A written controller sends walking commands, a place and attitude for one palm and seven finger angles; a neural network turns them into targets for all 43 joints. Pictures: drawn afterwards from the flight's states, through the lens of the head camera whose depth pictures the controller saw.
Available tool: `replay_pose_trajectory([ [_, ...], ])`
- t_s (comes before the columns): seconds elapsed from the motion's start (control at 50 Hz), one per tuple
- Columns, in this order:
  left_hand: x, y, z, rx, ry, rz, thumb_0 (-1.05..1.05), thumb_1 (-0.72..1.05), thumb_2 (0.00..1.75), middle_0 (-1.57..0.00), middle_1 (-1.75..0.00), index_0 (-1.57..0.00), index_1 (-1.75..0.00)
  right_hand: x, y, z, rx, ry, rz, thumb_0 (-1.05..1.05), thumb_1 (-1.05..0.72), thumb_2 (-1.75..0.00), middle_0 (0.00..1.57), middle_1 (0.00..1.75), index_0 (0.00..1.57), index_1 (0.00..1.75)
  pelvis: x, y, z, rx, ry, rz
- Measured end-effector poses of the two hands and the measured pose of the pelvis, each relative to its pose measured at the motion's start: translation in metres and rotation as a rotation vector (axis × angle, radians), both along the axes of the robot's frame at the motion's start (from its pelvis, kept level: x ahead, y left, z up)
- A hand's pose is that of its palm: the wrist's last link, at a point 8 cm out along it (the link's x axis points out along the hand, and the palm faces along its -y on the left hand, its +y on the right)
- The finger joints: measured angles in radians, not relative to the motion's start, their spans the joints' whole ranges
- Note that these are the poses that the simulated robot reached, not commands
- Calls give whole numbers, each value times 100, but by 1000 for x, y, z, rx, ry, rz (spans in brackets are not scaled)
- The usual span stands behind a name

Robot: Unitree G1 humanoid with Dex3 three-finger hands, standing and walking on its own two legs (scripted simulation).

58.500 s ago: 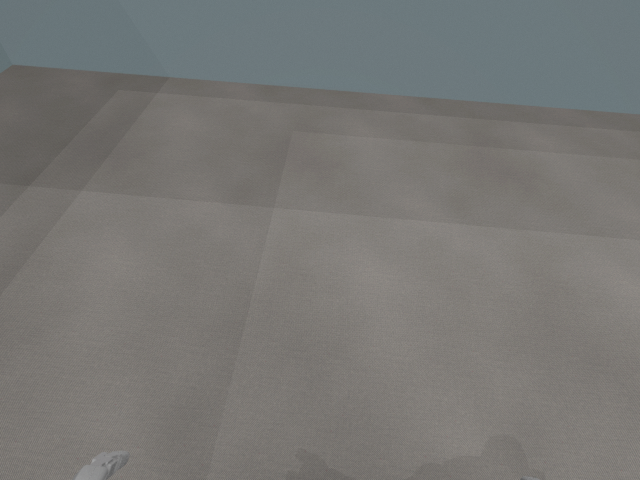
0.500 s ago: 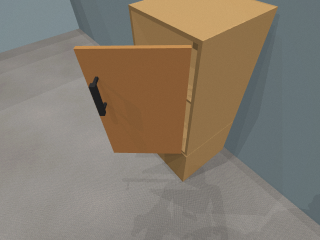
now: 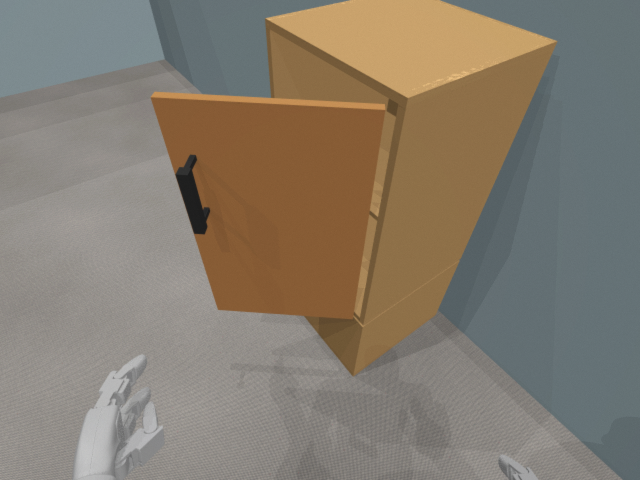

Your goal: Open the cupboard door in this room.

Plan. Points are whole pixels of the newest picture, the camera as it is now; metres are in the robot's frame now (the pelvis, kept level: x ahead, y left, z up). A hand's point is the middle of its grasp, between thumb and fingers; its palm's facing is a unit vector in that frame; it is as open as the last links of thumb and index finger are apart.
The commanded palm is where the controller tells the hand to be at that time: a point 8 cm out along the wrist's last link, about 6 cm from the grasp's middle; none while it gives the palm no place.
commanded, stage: raise the hand with hooked fingers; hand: left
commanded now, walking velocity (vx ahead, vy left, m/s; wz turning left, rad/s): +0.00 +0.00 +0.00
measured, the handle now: (196, 195) +0.57 +0.25 +0.02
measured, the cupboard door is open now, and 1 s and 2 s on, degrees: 50 50 50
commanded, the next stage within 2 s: move the hooked fingers beside the handle in 1.94 s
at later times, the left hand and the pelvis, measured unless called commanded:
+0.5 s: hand (153, 440) +0.18 +0.21 -0.02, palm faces -0.11 -0.99 -0.06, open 10.0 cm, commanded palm +0.14 +0.28 -0.02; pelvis -0.06 -0.01 -0.08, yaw +0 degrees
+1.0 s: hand (100, 407) +0.20 +0.27 +0.02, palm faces -0.01 -1.00 -0.05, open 12.9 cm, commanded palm +0.18 +0.32 +0.02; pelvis -0.06 +0.03 -0.06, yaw +0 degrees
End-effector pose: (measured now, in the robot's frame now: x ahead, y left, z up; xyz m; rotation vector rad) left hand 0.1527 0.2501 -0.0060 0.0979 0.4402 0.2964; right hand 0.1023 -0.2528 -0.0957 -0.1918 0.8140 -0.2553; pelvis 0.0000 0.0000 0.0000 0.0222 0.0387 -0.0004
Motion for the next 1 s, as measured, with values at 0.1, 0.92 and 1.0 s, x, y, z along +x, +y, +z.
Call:
replay_pose_trajectory([
  [0.1, 25, -4, 22, 13, -333, -156, 1, 79, 84, -21, -38, -21, -38, 37, -2, 0, 9, -172, 61, 1, -91, -90, 20, 30, 20, 30, -20, -10, -23, -9, 99, -1],
  [0.92, 21, 58, 4, -66, -410, -362, 0, -16, 44, -28, -98, -27, -99, -15, 27, -26, -80, -127, 107, 1, -91, -90, 20, 30, 21, 30, -58, 25, -63, -82, 158, -2],
  [1.0, 26, 71, 23, -47, -462, -319, 0, -25, 40, -29, -104, -28, -105, 0, 40, -13, -63, -177, 135, 1, -91, -90, 20, 30, 21, 30, -55, 26, -57, -86, 144, 2],
])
